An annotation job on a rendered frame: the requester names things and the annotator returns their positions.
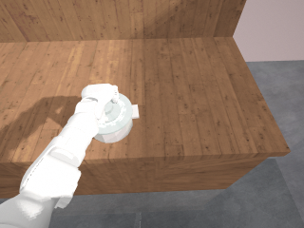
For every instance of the pot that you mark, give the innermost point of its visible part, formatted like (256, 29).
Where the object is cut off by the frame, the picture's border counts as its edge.
(119, 135)

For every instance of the knob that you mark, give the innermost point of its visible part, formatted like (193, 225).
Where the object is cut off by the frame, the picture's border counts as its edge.
(108, 108)

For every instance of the left robot forearm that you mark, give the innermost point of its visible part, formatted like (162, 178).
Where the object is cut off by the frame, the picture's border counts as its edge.
(71, 144)

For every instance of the robot left upper arm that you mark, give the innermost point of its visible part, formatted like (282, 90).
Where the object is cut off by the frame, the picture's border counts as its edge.
(51, 185)

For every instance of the lid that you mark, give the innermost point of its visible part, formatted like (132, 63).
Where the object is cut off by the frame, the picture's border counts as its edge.
(118, 118)

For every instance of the robot left hand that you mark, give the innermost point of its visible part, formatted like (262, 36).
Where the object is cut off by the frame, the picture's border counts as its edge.
(106, 92)

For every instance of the table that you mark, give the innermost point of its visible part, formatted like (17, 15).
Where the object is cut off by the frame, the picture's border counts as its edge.
(203, 122)

